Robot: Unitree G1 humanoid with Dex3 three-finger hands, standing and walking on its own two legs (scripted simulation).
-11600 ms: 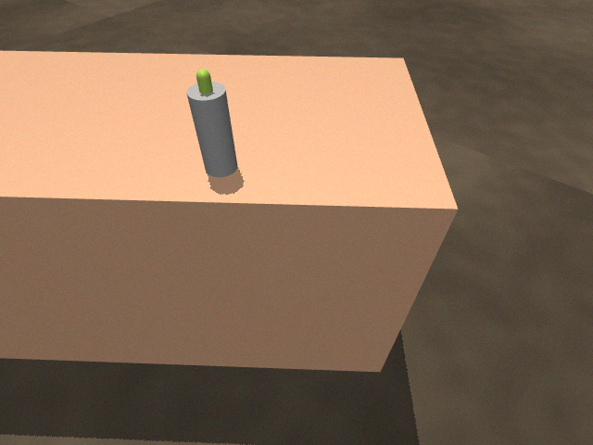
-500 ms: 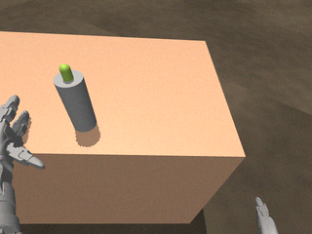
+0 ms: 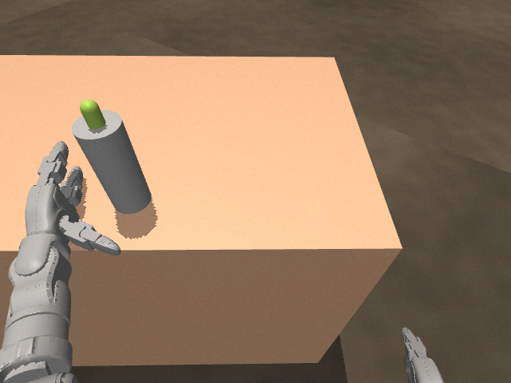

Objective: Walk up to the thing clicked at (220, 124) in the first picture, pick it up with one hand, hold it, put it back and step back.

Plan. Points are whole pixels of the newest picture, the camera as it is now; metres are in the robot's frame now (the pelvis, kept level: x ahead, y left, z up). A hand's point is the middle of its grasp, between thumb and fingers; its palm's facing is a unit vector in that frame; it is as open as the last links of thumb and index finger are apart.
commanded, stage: close in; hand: left
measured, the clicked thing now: (113, 158) +0.42 +0.23 +0.15
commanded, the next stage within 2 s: rest palm in 0.04 s
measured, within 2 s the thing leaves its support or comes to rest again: leaves its support in 1.68 s
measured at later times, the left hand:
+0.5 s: hand (123, 187) +0.40 +0.22 +0.11, palm faces +0.20 -0.98 +0.02, open 17.4 cm
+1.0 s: hand (122, 180) +0.41 +0.22 +0.11, palm faces +0.23 -0.97 +0.01, open 10.7 cm
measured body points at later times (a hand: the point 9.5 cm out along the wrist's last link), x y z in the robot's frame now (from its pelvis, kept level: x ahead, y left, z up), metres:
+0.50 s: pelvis +0.01 +0.00 +0.00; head +0.03 +0.00 +0.45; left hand +0.38 +0.27 +0.11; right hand +0.16 -0.26 -0.07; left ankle +0.04 +0.12 -0.71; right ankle -0.03 -0.13 -0.71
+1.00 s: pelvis +0.00 +0.00 +0.00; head +0.03 +0.00 +0.45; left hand +0.39 +0.27 +0.11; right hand +0.15 -0.26 -0.07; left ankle +0.04 +0.12 -0.71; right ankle -0.03 -0.13 -0.71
